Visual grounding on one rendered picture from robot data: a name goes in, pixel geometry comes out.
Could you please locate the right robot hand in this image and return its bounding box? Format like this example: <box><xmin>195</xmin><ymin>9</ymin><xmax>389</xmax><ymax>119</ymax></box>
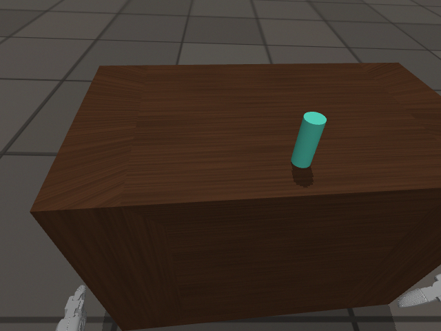
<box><xmin>397</xmin><ymin>274</ymin><xmax>441</xmax><ymax>308</ymax></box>

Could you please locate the left robot hand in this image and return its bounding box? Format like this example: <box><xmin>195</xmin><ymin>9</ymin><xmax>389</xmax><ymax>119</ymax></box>
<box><xmin>55</xmin><ymin>285</ymin><xmax>87</xmax><ymax>331</ymax></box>

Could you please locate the can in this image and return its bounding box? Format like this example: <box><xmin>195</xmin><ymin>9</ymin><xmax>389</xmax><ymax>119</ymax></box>
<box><xmin>291</xmin><ymin>112</ymin><xmax>327</xmax><ymax>168</ymax></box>

